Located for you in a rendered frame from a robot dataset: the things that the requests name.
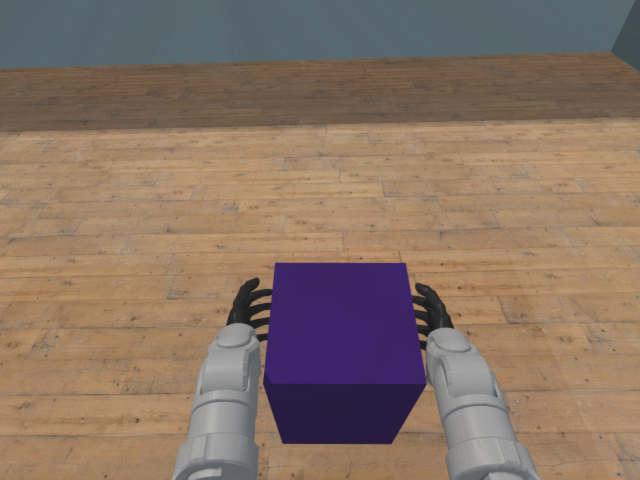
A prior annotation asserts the right robot forearm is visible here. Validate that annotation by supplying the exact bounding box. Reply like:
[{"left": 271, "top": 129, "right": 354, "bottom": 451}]
[{"left": 426, "top": 328, "right": 541, "bottom": 480}]

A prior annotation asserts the robot left hand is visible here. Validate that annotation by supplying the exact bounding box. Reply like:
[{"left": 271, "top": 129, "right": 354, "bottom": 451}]
[{"left": 226, "top": 278, "right": 272, "bottom": 342}]

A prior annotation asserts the left robot forearm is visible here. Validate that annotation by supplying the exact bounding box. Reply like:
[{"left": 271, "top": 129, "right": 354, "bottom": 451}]
[{"left": 171, "top": 323, "right": 262, "bottom": 480}]

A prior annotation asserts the carton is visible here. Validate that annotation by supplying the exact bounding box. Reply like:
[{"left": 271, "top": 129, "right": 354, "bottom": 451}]
[{"left": 263, "top": 263, "right": 427, "bottom": 444}]

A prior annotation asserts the robot right hand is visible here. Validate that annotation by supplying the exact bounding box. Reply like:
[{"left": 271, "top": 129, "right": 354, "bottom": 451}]
[{"left": 411, "top": 283, "right": 454, "bottom": 351}]

